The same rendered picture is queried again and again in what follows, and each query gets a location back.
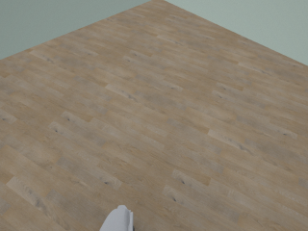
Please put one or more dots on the left robot thigh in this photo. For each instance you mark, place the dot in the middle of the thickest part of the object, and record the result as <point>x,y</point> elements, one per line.
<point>119,219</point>

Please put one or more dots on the robot left shin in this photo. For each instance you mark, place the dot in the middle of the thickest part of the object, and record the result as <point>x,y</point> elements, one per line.
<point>122,206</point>

